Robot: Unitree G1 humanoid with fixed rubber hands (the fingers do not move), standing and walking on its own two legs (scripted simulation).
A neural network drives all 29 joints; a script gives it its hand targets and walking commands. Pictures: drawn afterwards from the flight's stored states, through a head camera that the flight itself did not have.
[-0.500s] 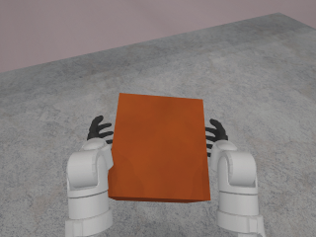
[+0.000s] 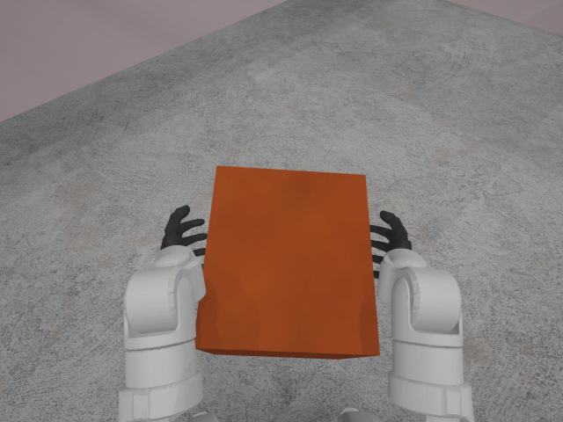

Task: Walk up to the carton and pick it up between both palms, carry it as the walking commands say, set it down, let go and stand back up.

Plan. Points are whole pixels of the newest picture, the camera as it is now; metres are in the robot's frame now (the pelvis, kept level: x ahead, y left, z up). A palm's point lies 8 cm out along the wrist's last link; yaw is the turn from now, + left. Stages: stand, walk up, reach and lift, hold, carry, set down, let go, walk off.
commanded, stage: carry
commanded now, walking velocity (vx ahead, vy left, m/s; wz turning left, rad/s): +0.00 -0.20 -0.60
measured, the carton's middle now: (283, 272) +0.33 +0.02 +0.00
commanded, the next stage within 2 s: none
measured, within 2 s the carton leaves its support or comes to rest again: neither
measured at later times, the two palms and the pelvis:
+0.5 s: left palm (371, 286) +0.25 -0.08 +0.11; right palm out of the picture +0.18 -0.36 +0.11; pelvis -0.08 -0.15 +0.03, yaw -17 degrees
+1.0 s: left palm out of the picture +0.13 -0.35 +0.08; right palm out of the picture -0.03 -0.58 +0.07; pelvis -0.21 -0.30 +0.00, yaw -34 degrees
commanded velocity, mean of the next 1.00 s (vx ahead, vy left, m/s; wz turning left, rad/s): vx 0.00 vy -0.20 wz -0.59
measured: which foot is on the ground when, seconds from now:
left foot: up 0.00-0.26, down 0.28-0.60, up 0.62-0.76, down 0.78-1.00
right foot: down 0.00-0.32, up 0.34-0.58, down 0.60-0.80, up 0.82-0.98, down 1.00-1.00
